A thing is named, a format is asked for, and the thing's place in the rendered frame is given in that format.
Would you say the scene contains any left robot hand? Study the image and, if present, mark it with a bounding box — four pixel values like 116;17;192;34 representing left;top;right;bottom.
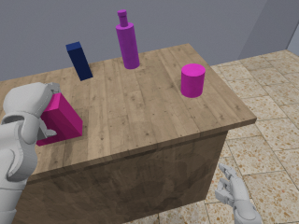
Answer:
3;82;62;141

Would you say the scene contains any sponge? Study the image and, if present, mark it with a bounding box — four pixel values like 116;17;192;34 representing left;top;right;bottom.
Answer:
36;92;83;147

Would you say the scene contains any right robot forearm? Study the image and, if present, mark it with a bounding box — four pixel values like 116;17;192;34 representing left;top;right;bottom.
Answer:
233;200;263;224

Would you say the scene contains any left robot forearm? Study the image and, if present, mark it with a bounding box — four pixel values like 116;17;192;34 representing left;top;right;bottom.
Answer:
0;111;40;224

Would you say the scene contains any table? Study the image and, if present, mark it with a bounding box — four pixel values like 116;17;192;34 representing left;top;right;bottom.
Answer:
0;43;257;224

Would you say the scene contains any right robot hand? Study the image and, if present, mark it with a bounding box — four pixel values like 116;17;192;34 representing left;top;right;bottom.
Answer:
215;163;250;207

